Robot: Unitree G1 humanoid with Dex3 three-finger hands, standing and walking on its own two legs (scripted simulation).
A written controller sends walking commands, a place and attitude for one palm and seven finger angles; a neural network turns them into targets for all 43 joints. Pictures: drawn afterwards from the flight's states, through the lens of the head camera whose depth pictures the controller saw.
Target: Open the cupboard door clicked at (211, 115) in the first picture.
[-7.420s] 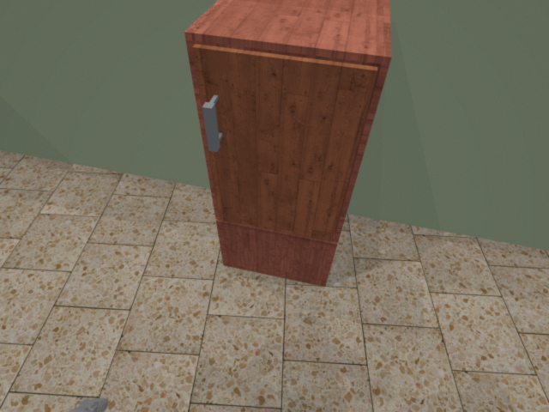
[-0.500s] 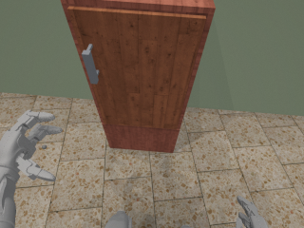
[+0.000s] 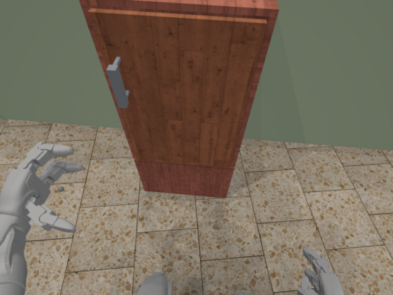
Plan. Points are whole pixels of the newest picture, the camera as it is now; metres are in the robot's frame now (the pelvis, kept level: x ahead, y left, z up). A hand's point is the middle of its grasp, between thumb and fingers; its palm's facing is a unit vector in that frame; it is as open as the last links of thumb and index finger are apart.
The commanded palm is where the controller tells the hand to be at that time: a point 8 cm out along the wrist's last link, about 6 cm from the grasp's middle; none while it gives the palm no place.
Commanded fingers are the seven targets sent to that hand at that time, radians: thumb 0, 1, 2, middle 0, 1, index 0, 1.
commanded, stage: move the hooked fingers beside the handle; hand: left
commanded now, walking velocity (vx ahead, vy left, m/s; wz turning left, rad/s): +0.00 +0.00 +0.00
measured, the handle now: (120, 83) +0.62 +0.24 +0.05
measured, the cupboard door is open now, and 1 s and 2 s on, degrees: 0 0 0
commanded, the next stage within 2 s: none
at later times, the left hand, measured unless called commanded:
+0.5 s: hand (77, 145) +0.39 +0.28 +0.06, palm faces -0.04 -1.00 -0.01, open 14.0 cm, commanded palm +0.37 +0.33 +0.07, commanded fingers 0.00 -0.50 0.30 -0.30 -1.20 -0.30 -1.20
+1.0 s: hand (84, 118) +0.47 +0.29 +0.06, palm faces -0.02 -1.00 -0.01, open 14.0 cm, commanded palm +0.46 +0.34 +0.06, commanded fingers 0.00 -0.50 0.30 -0.30 -1.20 -0.30 -1.20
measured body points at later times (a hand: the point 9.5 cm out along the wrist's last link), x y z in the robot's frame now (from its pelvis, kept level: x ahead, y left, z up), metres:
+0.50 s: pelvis +0.00 +0.01 -0.01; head +0.09 +0.03 +0.43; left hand +0.39 +0.33 +0.07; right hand +0.08 -0.27 -0.11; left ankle +0.06 +0.13 -0.68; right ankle -0.01 -0.13 -0.68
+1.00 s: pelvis +0.00 +0.01 -0.02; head +0.12 +0.04 +0.41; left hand +0.46 +0.34 +0.07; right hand +0.03 -0.27 -0.12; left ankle +0.06 +0.13 -0.68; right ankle -0.01 -0.13 -0.68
